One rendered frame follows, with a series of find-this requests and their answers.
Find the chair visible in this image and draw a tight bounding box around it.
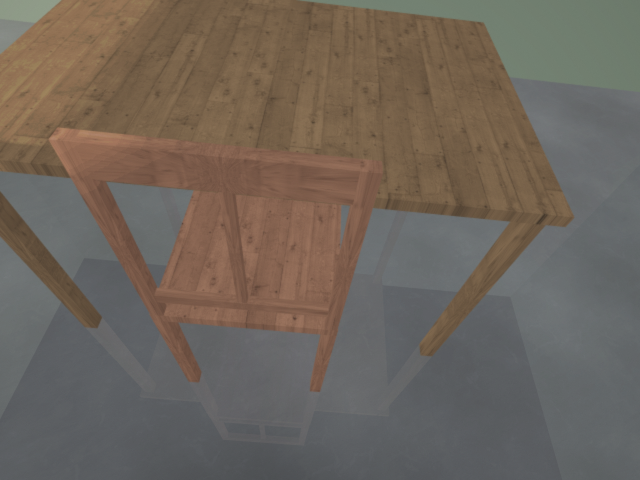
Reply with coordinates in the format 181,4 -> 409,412
48,127 -> 383,392

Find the table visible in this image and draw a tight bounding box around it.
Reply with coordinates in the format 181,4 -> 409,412
0,0 -> 575,356

